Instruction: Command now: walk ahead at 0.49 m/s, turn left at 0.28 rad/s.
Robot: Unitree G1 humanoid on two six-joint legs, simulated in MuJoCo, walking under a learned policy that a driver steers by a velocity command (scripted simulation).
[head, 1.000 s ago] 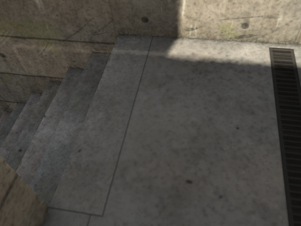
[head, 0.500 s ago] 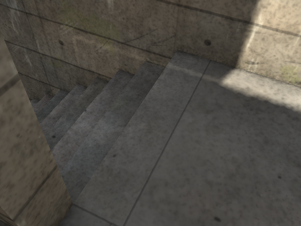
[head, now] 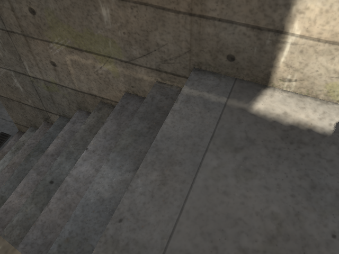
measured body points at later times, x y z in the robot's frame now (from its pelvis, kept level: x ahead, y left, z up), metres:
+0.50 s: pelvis +0.27 +0.04 -0.01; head +0.31 +0.05 +0.44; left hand +0.17 +0.26 -0.15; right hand +0.48 -0.15 -0.14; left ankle +0.35 +0.11 -0.73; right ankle +0.10 -0.07 -0.66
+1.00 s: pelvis +0.53 +0.08 +0.00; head +0.55 +0.09 +0.45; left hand +0.61 +0.39 -0.08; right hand +0.61 -0.20 -0.13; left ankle +0.36 +0.11 -0.72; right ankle +0.67 +0.04 -0.73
